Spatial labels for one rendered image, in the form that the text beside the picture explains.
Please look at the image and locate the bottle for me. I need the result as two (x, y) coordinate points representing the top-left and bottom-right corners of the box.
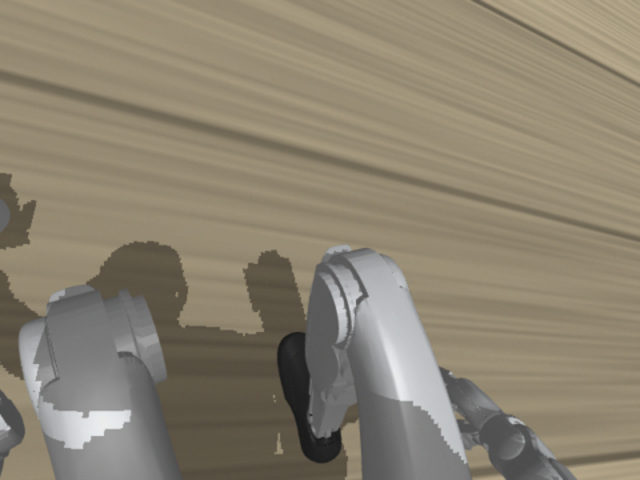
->
(0, 198), (10, 232)

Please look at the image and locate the right robot arm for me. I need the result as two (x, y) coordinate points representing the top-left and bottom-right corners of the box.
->
(479, 414), (577, 480)

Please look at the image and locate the right robot foot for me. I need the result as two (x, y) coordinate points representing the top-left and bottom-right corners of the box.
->
(277, 332), (341, 463)

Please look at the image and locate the right robot hand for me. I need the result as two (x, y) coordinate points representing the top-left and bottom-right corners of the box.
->
(439, 367), (505, 450)

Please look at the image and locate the left robot arm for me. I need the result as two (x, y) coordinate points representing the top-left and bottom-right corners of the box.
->
(0, 390), (25, 476)

